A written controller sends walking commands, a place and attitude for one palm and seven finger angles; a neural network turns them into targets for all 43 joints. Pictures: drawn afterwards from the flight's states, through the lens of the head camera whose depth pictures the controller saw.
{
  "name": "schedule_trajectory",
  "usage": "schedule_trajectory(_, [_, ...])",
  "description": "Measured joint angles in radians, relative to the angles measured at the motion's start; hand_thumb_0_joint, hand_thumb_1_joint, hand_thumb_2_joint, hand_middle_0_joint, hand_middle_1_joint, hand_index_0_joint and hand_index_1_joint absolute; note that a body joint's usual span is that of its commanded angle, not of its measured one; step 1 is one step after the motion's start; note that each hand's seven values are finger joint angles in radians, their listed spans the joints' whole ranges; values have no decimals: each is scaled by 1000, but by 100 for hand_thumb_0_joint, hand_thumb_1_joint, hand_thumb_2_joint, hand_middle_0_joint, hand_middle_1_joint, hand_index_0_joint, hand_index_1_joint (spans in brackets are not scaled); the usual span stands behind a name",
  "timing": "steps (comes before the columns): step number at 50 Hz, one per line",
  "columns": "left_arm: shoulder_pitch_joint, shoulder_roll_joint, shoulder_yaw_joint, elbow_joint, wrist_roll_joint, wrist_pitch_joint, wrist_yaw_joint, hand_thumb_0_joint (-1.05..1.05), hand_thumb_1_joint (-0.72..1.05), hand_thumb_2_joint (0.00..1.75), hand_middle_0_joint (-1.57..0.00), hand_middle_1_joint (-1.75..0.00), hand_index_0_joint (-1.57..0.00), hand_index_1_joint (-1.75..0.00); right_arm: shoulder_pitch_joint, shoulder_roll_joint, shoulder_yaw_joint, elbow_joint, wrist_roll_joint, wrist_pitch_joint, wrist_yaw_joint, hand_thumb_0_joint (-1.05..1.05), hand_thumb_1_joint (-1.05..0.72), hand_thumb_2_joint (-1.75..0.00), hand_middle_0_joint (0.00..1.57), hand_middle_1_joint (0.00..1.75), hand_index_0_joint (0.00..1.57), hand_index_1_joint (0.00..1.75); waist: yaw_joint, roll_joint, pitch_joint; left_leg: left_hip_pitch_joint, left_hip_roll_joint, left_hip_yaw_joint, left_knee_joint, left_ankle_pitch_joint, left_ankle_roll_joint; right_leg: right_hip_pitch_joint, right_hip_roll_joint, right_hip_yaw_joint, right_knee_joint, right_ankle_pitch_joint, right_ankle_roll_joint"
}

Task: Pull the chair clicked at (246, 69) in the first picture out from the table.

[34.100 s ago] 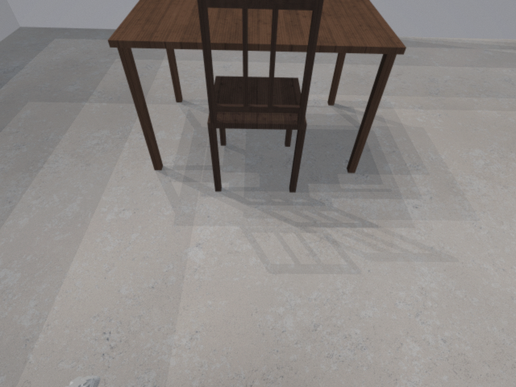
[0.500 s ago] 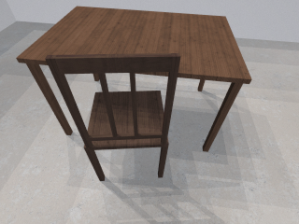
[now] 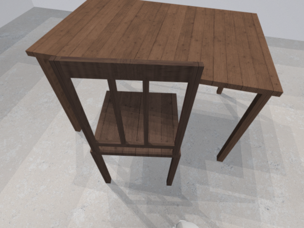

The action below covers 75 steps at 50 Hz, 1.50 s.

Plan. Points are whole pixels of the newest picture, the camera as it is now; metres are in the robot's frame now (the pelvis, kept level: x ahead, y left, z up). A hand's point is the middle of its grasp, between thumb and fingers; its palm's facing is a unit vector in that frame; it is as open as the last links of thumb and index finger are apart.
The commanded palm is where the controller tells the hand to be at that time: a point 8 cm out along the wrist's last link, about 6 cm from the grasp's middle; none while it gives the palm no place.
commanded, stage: come to a stop and stand still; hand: left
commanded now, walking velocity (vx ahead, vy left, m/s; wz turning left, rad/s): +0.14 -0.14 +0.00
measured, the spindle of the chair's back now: (118, 116) +0.49 +0.14 -0.06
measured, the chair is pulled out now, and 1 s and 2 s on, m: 0.14 0.14 0.14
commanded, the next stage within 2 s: look again from close up in 1.44 s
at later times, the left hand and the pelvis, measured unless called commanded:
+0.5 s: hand out of the picture +0.07 +0.13 -0.18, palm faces +0.09 -0.97 -0.22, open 7.3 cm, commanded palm none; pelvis +0.05 -0.06 -0.01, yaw +1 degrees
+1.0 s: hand out of the picture +0.13 +0.15 -0.16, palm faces +0.00 -0.96 -0.27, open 7.4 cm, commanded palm none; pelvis +0.07 -0.04 +0.00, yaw +0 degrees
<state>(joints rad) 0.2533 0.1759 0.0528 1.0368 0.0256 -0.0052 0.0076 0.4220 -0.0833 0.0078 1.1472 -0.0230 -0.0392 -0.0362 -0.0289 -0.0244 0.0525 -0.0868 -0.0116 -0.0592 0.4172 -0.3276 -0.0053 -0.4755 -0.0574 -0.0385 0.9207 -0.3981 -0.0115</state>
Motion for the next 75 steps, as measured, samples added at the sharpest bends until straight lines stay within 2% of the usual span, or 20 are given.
schedule_trajectory(3, [-38,11,9,-31,-3,-16,-6,1,93,89,-20,-30,-20,-30,1,-20,-12,-2,-4,14,3,1,-90,-90,20,30,20,30,-5,28,12,15,23,-11,32,-39,-25,31,0,-9,-181,79,2])
schedule_trajectory(5, [-44,28,9,-46,-3,-42,-7,1,93,89,-20,-30,-20,-30,7,-30,-19,-9,0,18,7,1,-90,-90,20,30,20,30,-5,21,13,-10,25,-7,140,-104,-29,85,0,-7,-306,189,-6])
schedule_trajectory(8, [-67,13,3,-34,-5,-46,6,1,92,89,-20,-30,-20,-30,-34,-66,-35,-17,9,43,6,1,-90,-90,20,30,20,30,-10,53,31,-131,41,9,465,-238,7,98,24,-45,-247,156,-23])
schedule_trajectory(10, [-71,-4,-4,-25,-3,-32,14,0,92,89,-20,-30,-20,-30,-73,-86,-40,-26,10,51,3,1,-90,-90,20,30,20,30,-4,55,30,-196,40,44,555,-238,11,124,34,-53,-274,142,-31])
schedule_trajectory(13, [-66,-25,-12,-15,1,-13,25,0,92,89,-20,-30,-20,-30,-128,-98,-42,-54,17,50,-2,1,-91,-90,20,30,20,30,9,37,21,-223,27,93,440,-185,0,154,40,-52,-331,167,-35])
schedule_trajectory(16, [-57,-16,-12,-14,-3,0,26,0,94,89,-20,-30,-20,-30,-171,-96,-41,-86,21,50,-2,1,-91,-90,19,30,19,29,25,17,14,-190,10,117,216,-49,-12,162,44,-51,-343,170,-39])
schedule_trajectory(17, [-53,-13,-13,-12,-4,4,24,0,94,89,-20,-30,-20,-30,-184,-94,-40,-94,20,50,-1,1,-91,-90,19,30,19,29,30,14,14,-174,7,117,159,20,-5,162,47,-51,-338,166,-38])
schedule_trajectory(18, [-49,-7,-12,-9,-6,9,23,0,94,89,-21,-30,-20,-30,-198,-88,-39,-99,18,52,0,0,-91,-90,19,30,19,29,36,0,17,-163,2,123,140,67,8,163,44,-45,-331,161,-36])
schedule_trajectory(21, [-38,-1,-14,-3,-5,28,22,0,93,89,-21,-30,-20,-30,-223,-76,-35,-124,12,60,7,0,-91,-90,19,30,19,29,51,-19,16,-147,-7,133,111,79,29,169,37,-34,-343,165,-31])
schedule_trajectory(24, [-22,-2,-19,-11,0,32,22,0,92,89,-20,-30,-20,-30,-246,-76,-28,-148,11,69,12,0,-91,-90,20,30,19,30,67,-14,25,-146,-15,136,97,82,32,159,29,-31,-333,160,-24])
schedule_trajectory(27, [9,-7,-24,-13,5,26,25,0,92,89,-20,-30,-20,-30,-270,-81,-26,-162,13,78,18,0,-90,-90,20,30,20,30,79,10,30,-152,-9,132,106,80,26,158,35,-35,-335,163,-35])
schedule_trajectory(30, [45,-10,-29,0,5,22,23,0,91,89,-20,-30,-20,-30,-279,-81,-30,-167,16,83,23,0,-90,-90,20,30,20,30,72,27,16,-163,-7,118,114,53,16,163,39,-46,-358,172,-45])
schedule_trajectory(32, [67,-4,-54,-2,3,20,27,0,91,89,-20,-30,-20,-30,-279,-86,-35,-181,6,79,31,1,-90,-90,20,30,20,30,62,36,18,-163,-16,94,108,87,21,159,43,-46,-354,173,-46])
schedule_trajectory(37, [95,5,-57,-28,6,28,43,1,91,89,-21,-30,-20,-30,-236,-87,-54,-190,11,74,36,1,-90,-90,20,30,20,30,40,39,-15,-174,-17,88,136,58,19,155,42,-48,-339,156,-42])
schedule_trajectory(46, [21,10,-54,-63,0,7,41,1,91,89,-20,-30,-20,-30,-137,-99,-37,-136,7,63,39,1,-90,-90,20,30,20,30,22,37,-54,-149,-26,108,89,63,42,170,38,-26,-377,168,-16])
schedule_trajectory(56, [-32,-10,-66,-51,-11,-14,41,0,91,89,-20,-30,-20,-30,-129,-85,-11,-79,13,44,36,1,-90,-90,20,30,20,30,5,53,-34,-99,-30,122,34,72,49,209,38,-9,-420,175,-7])
schedule_trajectory(61, [-27,-22,-69,-27,-12,-12,41,0,91,89,-20,-30,-20,-30,-148,-81,-8,-64,13,41,32,1,-91,-90,20,30,20,30,5,55,-25,-81,-29,129,25,67,50,223,39,-2,-425,171,-5])
schedule_trajectory(75, [33,-18,-72,44,-10,-11,43,1,91,89,-20,-30,-20,-30,-189,-98,-10,-34,20,33,27,1,-91,-90,20,30,20,30,27,49,-25,-40,-26,132,1,62,50,262,44,2,-449,168,-3])
